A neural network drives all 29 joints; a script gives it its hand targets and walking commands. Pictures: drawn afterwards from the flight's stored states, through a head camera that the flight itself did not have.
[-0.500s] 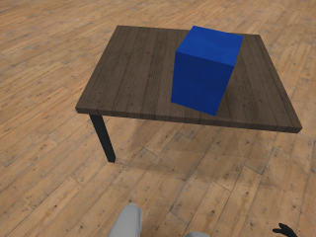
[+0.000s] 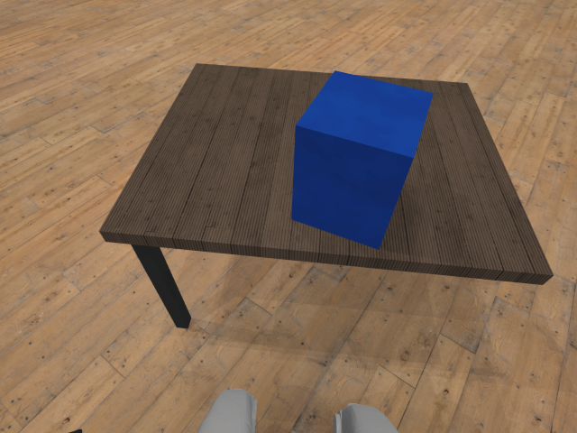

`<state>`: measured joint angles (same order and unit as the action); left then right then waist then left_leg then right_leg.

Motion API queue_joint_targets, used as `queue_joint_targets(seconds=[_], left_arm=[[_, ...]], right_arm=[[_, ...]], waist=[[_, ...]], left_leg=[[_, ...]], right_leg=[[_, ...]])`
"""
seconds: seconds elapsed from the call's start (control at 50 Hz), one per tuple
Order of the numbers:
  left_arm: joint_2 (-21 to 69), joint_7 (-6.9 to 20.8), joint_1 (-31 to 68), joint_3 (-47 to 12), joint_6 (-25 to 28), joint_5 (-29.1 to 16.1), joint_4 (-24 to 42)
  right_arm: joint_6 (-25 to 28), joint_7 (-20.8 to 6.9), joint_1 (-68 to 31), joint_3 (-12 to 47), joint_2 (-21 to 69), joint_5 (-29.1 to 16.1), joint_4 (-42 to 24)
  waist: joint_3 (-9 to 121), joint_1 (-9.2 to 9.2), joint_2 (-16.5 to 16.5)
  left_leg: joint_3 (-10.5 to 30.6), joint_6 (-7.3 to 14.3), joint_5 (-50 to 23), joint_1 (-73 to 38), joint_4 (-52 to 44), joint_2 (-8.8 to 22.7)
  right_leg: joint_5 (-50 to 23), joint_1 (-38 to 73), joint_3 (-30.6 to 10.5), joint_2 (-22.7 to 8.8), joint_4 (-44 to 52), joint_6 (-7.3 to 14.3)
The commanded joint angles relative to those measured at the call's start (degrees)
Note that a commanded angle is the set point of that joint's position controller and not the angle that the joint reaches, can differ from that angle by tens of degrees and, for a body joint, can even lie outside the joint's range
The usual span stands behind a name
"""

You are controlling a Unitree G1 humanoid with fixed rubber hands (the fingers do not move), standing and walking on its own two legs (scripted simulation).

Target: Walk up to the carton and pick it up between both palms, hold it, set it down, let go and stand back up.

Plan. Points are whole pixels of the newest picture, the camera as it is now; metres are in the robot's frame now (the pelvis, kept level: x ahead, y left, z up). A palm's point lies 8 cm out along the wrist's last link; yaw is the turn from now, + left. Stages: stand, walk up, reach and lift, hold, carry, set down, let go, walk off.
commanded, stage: walk up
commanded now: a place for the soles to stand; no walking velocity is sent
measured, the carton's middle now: (357, 161) +0.62 -0.11 +0.00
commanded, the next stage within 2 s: none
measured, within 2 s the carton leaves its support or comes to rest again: neither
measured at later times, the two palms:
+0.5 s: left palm (140, 394) +0.18 +0.24 -0.10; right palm out of the picture +0.12 -0.40 -0.10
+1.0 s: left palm (141, 389) +0.19 +0.24 -0.10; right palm (571, 398) +0.20 -0.40 -0.09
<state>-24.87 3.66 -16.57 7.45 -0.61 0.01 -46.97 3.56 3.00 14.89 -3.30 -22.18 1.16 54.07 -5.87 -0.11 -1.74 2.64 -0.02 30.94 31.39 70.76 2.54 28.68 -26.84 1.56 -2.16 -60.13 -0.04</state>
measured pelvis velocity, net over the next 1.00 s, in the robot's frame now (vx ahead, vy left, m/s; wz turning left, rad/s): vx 0.10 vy -0.08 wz -0.03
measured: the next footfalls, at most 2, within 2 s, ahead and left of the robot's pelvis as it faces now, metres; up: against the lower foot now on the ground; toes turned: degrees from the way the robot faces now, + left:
left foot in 0.12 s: +0.14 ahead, +0.13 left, +0.00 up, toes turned +0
right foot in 0.42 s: +0.19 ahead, -0.19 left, +0.00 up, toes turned -2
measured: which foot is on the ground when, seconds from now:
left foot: up 0.00-0.10, down 0.12-0.42, up 0.44-0.66, down 0.68-1.00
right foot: down 0.00-0.16, up 0.18-0.40, down 0.42-1.00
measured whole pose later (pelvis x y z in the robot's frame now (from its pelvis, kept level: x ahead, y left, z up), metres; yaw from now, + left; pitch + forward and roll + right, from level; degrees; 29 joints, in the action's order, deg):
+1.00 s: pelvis +0.10 -0.08 +0.00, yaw -1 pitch -3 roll +0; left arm -24.7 1.5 -13.9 3.8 0.3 0.0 -45.3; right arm 2.7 3.9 6.6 -3.3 -22.3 1.2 54.0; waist -6.7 -0.1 -1.8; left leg 0.6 -0.9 30.8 31.7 61.5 3.7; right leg 27.3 -31.4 0.8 -1.3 -61.1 0.8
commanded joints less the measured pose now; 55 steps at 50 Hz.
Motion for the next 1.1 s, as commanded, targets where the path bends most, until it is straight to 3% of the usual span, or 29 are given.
queue_joint_targets(seconds=[0.0,0.06,0.1,0.12,0.14,0.16,0.2,0.32,0.34,0.38,0.4,0.42,0.44,0.48,0.52,0.6,0.66,0.68,0.7,0.72,0.76,0.8,0.84,0.88,0.92,0.98,1.0,1.04,1.08], left_arm=[[-18.07,-1.91,1.54,4.41,2.15,2.46,6.78],[-15.59,-1.6,0.36,3.25,1.61,2.95,7.05],[-12.08,-1.32,7.74,1.81,0.78,2.38,9.59],[-6.33,-1.37,7.26,0.45,1.07,2.6,10.98],[-5.34,-1.49,6.8,0.41,1.45,3.17,11.75],[-12.67,-1.89,10.44,2.26,0.71,3.9,10.77],[-13.14,-1.55,8.02,2.13,0.48,3.36,8.57],[-12.16,-0.69,4.58,2.85,0.69,2.69,8.93],[-11.78,-0.92,1.77,2.88,1.11,2.24,7.66],[-12.79,-1.79,-10.72,4.31,2.09,1.87,1.62],[-17.07,-2.55,-13.4,4.99,2.44,2.65,1.34],[-19.06,-2.92,-6.89,4.4,2.41,1.58,4.15],[-19.28,-2.96,-1.96,3.92,1.88,1.0,5.5],[-17.96,-3.63,1.84,2.91,2.17,1.49,5.6],[-15.65,-4.41,1.5,1.65,2.79,1.49,5.01],[-15.07,-4.41,3.33,0.78,2.59,1.61,5.65],[-12.61,-4.08,9.1,-0.67,1.76,0.95,6.91],[-9.88,-4.01,8.37,-1.5,1.7,0.49,6.93],[-8.98,-4.05,8.62,-1.3,1.63,0.58,7.31],[-10.83,-4.56,9.82,-0.57,1.31,0.59,7.22],[-11.89,-4.11,6.35,-0.32,1.33,0.61,5.63],[-12.25,-3.63,0.88,0.17,2.14,1.23,3.49],[-15.87,-3.52,-1.84,1.2,2.75,1.94,2.72],[-18.32,-3.81,1.21,1.36,2.88,1.95,4.5],[-17.46,-4.09,4.56,0.86,2.8,2.03,4.9],[-14.51,-3.89,10.36,-0.34,1.96,1.86,5.86],[-12.56,-3.69,11.71,-0.85,1.61,1.56,6.21],[-9.88,-3.7,10.56,-1.23,1.04,1.44,6.41],[-12.93,-3.68,8.28,-0.2,0.78,1.31,5.59]], right_arm=[[2.66,1.38,-1.41,-4.08,-19.42,-0.43,-3.8],[3.73,1.14,2.26,-4.12,-16.55,-1.17,-1.96],[4.51,1.78,14.84,-4.81,-15.41,-0.74,1.98],[4.76,2.85,22.58,-6.85,-20.15,0.78,3.05],[4.69,3.39,20.27,-8.24,-27.49,0.17,1.22],[4.34,3.26,13.79,-8.77,-28.47,-0.61,0.17],[3.85,3.64,6.53,-7.97,-25.04,0.48,-2.52],[3.96,3.03,2.05,-6.75,-23.35,1.36,-6.35],[3.73,2.85,-1.34,-6.31,-22.92,1.12,-7.33],[2.56,2.42,-6.57,-3.96,-17.13,1.1,-8.04],[1.85,2.2,-2.65,-2.11,-11.08,0.42,-7.97],[1.27,2.9,-1.4,-1.86,-10.87,-0.29,-8.83],[0.72,2.86,-1.69,-2.76,-14.92,-0.75,-7.67],[0.7,2.05,-1.2,-3.12,-16.91,-0.56,-5.0],[1.09,1.38,-0.31,-2.62,-15.79,-1.07,-3.55],[1.19,1.05,-1.91,-2.9,-15.33,-1.21,-2.32],[1.6,0.75,2.16,-3.49,-14.69,-0.72,0.42],[1.98,0.96,3.04,-4.21,-16.81,0.38,0.47],[2.26,1.06,1.12,-5.23,-22.06,0.48,-1.15],[2.0,1.16,-0.88,-5.65,-23.91,-0.07,-1.87],[1.45,1.44,-7.44,-5.38,-22.67,-0.06,-3.53],[0.85,1.35,-11.11,-4.0,-19.48,-0.45,-5.12],[0.06,0.99,-12.77,-2.91,-14.94,-1.1,-6.45],[-0.62,1.05,-11.84,-2.71,-15.21,-1.2,-6.09],[-0.28,0.45,-9.78,-2.81,-15.81,-1.31,-4.57],[0.73,-0.06,-1.55,-3.52,-15.46,-1.3,-1.18],[1.02,-0.02,0.44,-3.95,-16.13,-0.73,-0.51],[1.5,0.27,0.0,-5.56,-22.46,0.14,-1.81],[1.18,0.9,-5.95,-6.14,-24.49,0.58,-3.64]], waist=[[0.87,-2.5,-5.01],[3.81,-1.99,-7.4],[7.99,5.79,-4.04],[13.07,9.72,9.81],[11.66,8.14,19.96],[7.45,7.2,10.17],[0.81,3.19,5.17],[1.8,0.98,12.57],[2.48,-1.35,12.42],[6.2,-9.0,2.78],[6.8,-9.23,-15.63],[5.64,-5.54,-17.58],[6.28,-4.18,-8.79],[2.98,-2.14,-3.91],[4.8,-1.41,-5.01],[6.98,-1.09,-7.33],[8.07,3.06,-5.39],[9.78,3.98,1.34],[11.66,4.05,12.72],[10.26,4.1,13.35],[7.93,0.71,9.76],[10.41,-2.35,8.37],[10.92,-3.39,-5.09],[8.72,-3.25,-6.43],[6.78,-1.91,-5.41],[7.4,2.78,-4.81],[7.59,4.31,-1.43],[8.15,4.24,14.93],[5.7,1.82,11.58]], left_leg=[[-3.6,1.95,0.6,15.88,1.53,1.81],[-6.51,3.18,4.11,2.26,-16.65,-0.1],[-7.6,4.22,-9.82,-25.17,-32.16,-3.01],[8.68,5.93,-2.1,-36.72,-38.12,5.4],[44.12,12.57,1.47,-36.79,-49.72,21.78],[48.63,17.53,3.25,-31.17,-50.03,24.78],[35.57,17.54,-4.1,-26.09,-44.18,21.88],[21.27,16.65,-24.29,-9.9,-36.88,18.88],[17.2,14.5,-24.63,-4.88,-33.68,16.7],[2.52,6.78,-23.82,9.52,-13.88,7.79],[-4.83,2.51,-16.32,16.58,6.92,-0.45],[-1.21,2.48,4.77,20.07,7.1,-5.07],[0.38,2.83,4.98,15.44,10.08,-2.88],[-1.77,2.36,1.09,14.81,8.16,0.53],[-1.59,2.19,0.78,11.86,1.77,2.41],[-3.81,2.09,2.48,1.97,-8.73,0.73],[-4.9,3.16,-9.99,-17.12,-25.64,-1.4],[4.32,4.7,-12.53,-22.8,-32.13,3.06],[23.23,9.91,-12.33,-21.84,-38.68,13.77],[31.52,16.33,-19.72,-18.02,-41.02,20.38],[24.28,17.53,-23.95,-12.27,-36.43,18.38],[13.77,11.28,-24.99,-6.55,-28.52,12.17],[-3.6,3.29,-14.08,4.4,-10.07,0.4],[-2.84,2.71,8.46,8.05,-3.65,-1.9],[-2.75,2.92,6.46,4.36,-6.16,-0.73],[-4.54,3.83,-6.83,-13.51,-19.1,-1.61],[-1.01,4.64,-5.72,-18.48,-25.07,-0.31],[27.94,11.38,4.94,-16.8,-44.39,15.14],[32.47,17.38,-0.63,-10.9,-45.11,19.95]], right_leg=[[5.13,12.79,-40.12,-15.5,40.02,13.67],[-10.58,5.98,-27.36,-12.7,29.37,15.57],[-18.94,-10.55,-13.87,-5.72,12.62,10.56],[-21.0,-19.04,-7.46,0.16,-7.62,5.86],[2.77,-30.55,-6.04,6.82,-13.61,2.28],[8.07,-29.27,-11.78,2.75,-15.32,1.3],[5.18,-29.5,-10.04,-0.82,-15.25,1.02],[1.11,-13.83,-5.22,-3.9,-3.68,1.46],[-4.68,-6.44,-4.42,-3.74,3.58,1.95],[-7.6,17.91,-2.4,0.38,17.56,1.21],[-6.62,18.29,-20.84,-7.67,27.12,3.43],[-7.7,13.53,-37.48,-13.97,35.87,6.49],[-0.37,9.07,-44.04,-16.78,42.75,9.05],[0.03,8.47,-42.18,-15.42,40.01,10.57],[-14.51,8.53,-32.08,-13.81,31.87,11.12],[-19.09,2.16,-28.42,-13.58,28.1,14.66],[-22.94,-9.76,-19.59,-9.04,19.32,10.15],[-21.42,-14.5,-15.31,-6.14,11.21,6.43],[-13.84,-16.4,-5.23,0.58,-1.38,2.04],[0.7,-14.78,-3.66,1.82,-3.9,1.12],[2.59,-8.88,-3.4,0.45,-1.53,1.51],[-12.5,0.43,-3.62,-0.63,8.43,3.33],[-14.13,8.8,-20.55,-7.87,24.45,7.9],[-9.62,7.39,-38.93,-16.43,32.9,15.42],[-9.57,3.44,-35.09,-15.29,31.71,15.88],[-9.44,-9.65,-23.83,-10.01,25.76,10.51],[-7.1,-14.4,-19.29,-7.23,20.57,7.55],[0.93,-16.76,-3.58,1.67,-0.13,1.93],[7.02,-13.32,-4.77,0.76,-5.57,1.37]])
